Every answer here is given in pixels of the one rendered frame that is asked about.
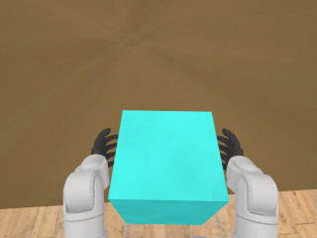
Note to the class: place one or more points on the left robot hand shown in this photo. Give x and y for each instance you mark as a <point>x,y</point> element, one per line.
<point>100,147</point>

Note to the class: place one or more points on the robot right forearm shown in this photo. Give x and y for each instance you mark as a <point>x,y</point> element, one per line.
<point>256,199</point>

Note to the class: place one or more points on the robot left forearm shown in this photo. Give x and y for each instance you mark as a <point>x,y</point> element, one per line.
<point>83,199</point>

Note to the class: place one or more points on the right robot hand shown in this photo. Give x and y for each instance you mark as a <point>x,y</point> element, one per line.
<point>233,148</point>

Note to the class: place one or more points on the carton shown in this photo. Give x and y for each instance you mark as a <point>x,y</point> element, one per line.
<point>167,168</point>

